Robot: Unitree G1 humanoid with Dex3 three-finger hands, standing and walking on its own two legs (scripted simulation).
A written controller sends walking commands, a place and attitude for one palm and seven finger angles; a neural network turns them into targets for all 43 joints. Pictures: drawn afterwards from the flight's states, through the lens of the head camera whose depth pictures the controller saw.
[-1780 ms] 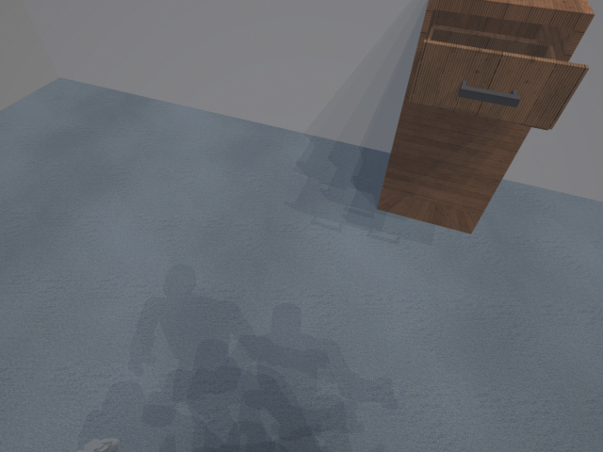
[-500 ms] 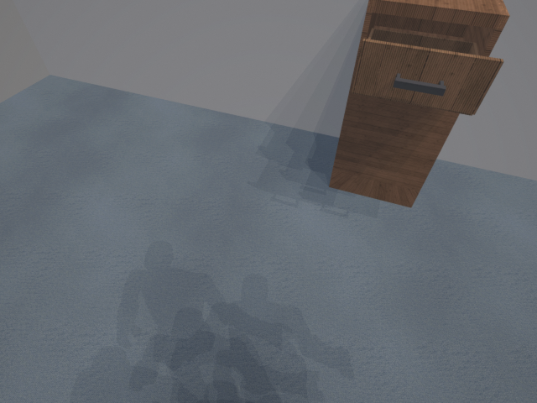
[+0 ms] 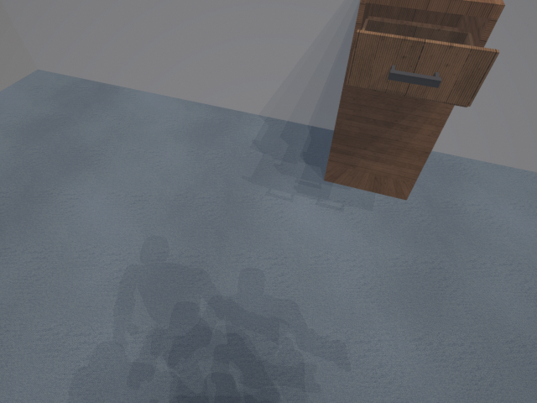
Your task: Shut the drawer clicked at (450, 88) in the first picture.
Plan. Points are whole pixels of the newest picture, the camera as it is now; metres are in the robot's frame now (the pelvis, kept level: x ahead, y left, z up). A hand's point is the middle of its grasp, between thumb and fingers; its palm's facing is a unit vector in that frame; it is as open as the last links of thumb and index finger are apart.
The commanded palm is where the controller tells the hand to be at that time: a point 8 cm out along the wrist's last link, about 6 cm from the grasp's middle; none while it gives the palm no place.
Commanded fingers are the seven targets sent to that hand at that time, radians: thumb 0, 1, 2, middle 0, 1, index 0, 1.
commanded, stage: walk to a spot facing it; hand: left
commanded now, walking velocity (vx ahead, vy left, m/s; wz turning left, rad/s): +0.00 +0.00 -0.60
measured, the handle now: (414, 75) +1.00 -0.36 +0.01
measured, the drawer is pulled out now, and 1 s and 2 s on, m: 0.25 0.25 0.25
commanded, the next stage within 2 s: none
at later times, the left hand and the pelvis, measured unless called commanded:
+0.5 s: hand out of the picture +0.06 +0.16 -0.17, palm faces -0.20 -0.95 -0.23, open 7.4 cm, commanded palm none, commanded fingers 0.00 0.90 0.90 -0.20 -0.30 -0.20 -0.30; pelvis -0.01 -0.02 -0.01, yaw -15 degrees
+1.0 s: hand (205, 342) +0.26 +0.14 -0.18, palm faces -0.52 -0.84 -0.17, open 7.4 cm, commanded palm none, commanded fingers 0.00 0.90 0.90 -0.20 -0.30 -0.20 -0.30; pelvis +0.08 +0.01 +0.00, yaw -33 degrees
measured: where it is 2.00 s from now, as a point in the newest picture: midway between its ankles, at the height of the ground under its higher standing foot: (351, 373)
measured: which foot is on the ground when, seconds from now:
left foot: down 0.00-0.26, up 0.28-0.68, down 0.70-1.00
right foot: down 0.00-0.70, up 0.72-1.00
